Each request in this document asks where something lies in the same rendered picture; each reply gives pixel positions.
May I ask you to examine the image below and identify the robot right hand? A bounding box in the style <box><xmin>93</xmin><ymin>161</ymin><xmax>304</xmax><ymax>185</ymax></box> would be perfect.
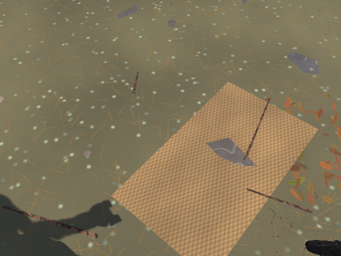
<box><xmin>305</xmin><ymin>240</ymin><xmax>341</xmax><ymax>256</ymax></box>

